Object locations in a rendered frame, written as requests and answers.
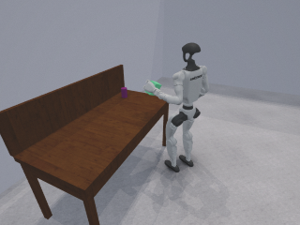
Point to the robot left upper arm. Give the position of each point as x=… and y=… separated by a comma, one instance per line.
x=178, y=85

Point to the robot right upper arm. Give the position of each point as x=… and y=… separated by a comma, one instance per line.
x=205, y=84

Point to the table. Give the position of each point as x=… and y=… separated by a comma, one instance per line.
x=77, y=136

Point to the left robot forearm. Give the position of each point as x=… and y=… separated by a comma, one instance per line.
x=168, y=98

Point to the sponge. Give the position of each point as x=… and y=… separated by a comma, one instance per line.
x=156, y=84

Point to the left robot hand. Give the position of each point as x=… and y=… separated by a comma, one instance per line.
x=149, y=87

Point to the left robot shin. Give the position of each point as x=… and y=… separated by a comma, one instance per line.
x=172, y=151

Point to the left robot thigh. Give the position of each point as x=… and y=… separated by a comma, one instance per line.
x=173, y=123

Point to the right robot forearm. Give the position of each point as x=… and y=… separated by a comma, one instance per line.
x=201, y=94

